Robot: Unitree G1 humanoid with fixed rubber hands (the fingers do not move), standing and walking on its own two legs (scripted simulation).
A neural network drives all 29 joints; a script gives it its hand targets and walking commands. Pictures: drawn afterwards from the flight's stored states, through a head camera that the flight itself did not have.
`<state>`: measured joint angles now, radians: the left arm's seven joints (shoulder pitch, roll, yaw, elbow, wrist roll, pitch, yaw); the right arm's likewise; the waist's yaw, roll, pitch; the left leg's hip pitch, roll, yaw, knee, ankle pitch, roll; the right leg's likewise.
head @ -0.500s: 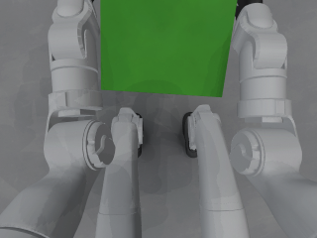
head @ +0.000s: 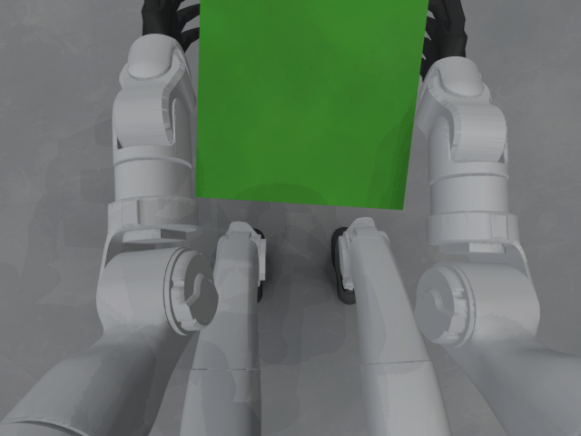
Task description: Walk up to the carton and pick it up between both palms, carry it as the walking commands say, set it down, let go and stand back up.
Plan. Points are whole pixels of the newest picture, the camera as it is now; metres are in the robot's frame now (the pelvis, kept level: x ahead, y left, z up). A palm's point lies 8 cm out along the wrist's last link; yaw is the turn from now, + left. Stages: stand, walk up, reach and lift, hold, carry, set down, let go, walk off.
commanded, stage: reach and lift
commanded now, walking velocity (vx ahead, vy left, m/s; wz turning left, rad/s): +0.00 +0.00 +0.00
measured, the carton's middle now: (301, 71) +0.51 +0.00 -0.11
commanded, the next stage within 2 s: none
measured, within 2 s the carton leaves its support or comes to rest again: neither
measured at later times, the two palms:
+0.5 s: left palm (126, 22) +0.49 +0.14 +0.05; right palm (496, 47) +0.46 -0.15 +0.04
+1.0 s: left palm (50, 2) +0.46 +0.15 +0.12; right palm (557, 26) +0.44 -0.14 +0.11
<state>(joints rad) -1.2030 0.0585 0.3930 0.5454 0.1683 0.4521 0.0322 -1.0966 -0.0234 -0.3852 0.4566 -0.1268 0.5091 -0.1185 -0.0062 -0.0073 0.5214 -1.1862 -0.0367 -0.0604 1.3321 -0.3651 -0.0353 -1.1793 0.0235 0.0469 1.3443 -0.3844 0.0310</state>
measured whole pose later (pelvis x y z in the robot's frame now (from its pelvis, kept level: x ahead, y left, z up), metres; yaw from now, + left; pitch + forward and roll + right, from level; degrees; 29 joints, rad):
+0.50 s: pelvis +0.05 -0.01 +0.06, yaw +0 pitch +18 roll +0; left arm -0.85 -0.05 0.42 0.62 0.26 0.42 0.00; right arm -0.77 0.10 -0.40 0.55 -0.22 0.48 -0.09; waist -0.01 -0.02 0.07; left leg -1.04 -0.03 -0.07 1.03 -0.31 -0.04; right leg -1.04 0.02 0.04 1.05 -0.33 0.02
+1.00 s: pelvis +0.12 +0.00 +0.13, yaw +0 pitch +9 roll +0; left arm -0.45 -0.14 0.34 0.52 0.29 0.44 -0.02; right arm -0.36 0.18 -0.32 0.45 -0.27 0.50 -0.06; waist 0.02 -0.01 -0.05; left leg -0.54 -0.01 -0.07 0.66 -0.28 -0.02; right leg -0.53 0.01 0.05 0.66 -0.29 0.01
